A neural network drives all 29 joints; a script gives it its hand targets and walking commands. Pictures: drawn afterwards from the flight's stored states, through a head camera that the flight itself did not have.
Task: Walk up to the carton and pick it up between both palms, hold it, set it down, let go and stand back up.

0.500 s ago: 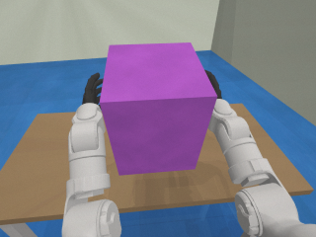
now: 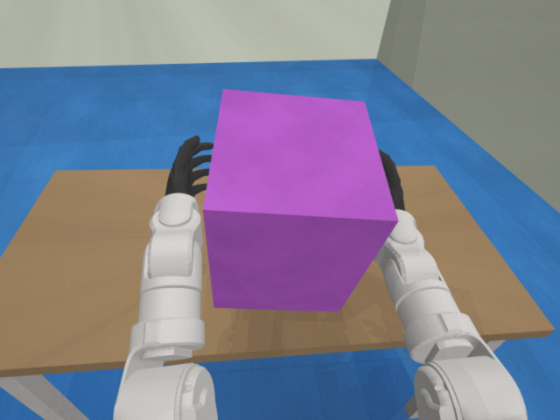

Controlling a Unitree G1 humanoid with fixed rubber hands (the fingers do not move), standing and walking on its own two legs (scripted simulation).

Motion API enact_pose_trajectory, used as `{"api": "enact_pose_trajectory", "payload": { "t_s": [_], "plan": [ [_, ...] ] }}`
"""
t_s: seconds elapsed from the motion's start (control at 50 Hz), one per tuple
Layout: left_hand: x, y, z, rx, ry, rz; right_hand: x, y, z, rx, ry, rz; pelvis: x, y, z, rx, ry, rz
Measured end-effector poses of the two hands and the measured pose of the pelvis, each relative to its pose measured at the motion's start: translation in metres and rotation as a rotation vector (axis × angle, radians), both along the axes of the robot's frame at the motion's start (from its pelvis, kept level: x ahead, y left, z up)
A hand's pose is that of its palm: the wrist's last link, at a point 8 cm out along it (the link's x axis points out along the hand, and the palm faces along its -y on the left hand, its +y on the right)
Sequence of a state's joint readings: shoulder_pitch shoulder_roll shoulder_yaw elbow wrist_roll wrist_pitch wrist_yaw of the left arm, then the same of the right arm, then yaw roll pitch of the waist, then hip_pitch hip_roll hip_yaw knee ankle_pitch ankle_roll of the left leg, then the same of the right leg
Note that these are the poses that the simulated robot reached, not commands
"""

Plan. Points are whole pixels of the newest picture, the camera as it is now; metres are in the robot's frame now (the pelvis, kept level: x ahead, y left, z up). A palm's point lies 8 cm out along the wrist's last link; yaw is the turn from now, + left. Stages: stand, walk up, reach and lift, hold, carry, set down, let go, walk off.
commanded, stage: set down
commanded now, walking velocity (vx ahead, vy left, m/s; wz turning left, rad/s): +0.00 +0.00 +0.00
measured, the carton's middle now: (285, 209) +0.38 -0.02 +0.13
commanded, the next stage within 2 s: none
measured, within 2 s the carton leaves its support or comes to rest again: neither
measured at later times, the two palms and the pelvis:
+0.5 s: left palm (193, 199) +0.40 +0.11 +0.14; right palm (387, 217) +0.36 -0.17 +0.12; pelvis +0.00 +0.00 +0.00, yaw -1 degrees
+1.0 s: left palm (206, 204) +0.42 +0.10 +0.11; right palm (389, 226) +0.36 -0.19 +0.10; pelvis +0.01 +0.00 +0.00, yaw -2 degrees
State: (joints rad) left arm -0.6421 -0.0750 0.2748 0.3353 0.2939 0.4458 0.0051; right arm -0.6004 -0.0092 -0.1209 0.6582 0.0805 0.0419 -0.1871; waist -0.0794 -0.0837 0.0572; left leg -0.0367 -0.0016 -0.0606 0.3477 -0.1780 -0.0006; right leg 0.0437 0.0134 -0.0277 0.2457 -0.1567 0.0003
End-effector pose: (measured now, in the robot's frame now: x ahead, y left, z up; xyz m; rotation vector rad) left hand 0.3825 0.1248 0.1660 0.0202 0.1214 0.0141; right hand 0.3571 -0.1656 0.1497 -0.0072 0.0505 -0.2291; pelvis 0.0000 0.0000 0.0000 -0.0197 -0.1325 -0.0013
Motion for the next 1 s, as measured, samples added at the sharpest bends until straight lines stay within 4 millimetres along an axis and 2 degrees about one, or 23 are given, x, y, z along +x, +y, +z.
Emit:
{"api": "enact_pose_trajectory", "payload": {
  "t_s": [0.18,0.44,0.74,1.0],
  "plan": [
    [0.009,-0.008,0.003,0.014,0.017,-0.024,0.002,-0.007,0.0,0.002,0.014,-0.023,0.003,0.003,0.001,0.004,0.003,-0.013],
    [0.014,-0.008,-0.023,0.016,0.059,-0.04,0.001,-0.007,-0.024,0.009,0.049,-0.035,0.004,0.004,0.001,0.004,0.028,-0.016],
    [0.029,-0.024,-0.036,0.022,0.088,-0.075,0.006,-0.021,-0.035,0.012,0.075,-0.073,0.008,0.002,0.002,0.006,0.066,-0.03],
    [0.037,-0.026,-0.055,0.024,0.119,-0.096,0.007,-0.022,-0.053,0.022,0.104,-0.094,0.013,0.005,0.003,0.005,0.098,-0.037]
  ]
}}
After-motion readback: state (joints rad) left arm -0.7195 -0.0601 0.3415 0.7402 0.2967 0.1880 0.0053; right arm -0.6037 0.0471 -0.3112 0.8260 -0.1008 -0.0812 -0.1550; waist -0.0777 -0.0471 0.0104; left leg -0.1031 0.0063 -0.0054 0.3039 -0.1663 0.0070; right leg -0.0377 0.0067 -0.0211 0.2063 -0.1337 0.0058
